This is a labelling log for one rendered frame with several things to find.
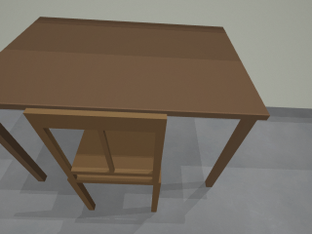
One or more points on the table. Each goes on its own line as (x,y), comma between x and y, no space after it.
(181,70)

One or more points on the chair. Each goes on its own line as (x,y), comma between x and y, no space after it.
(115,148)

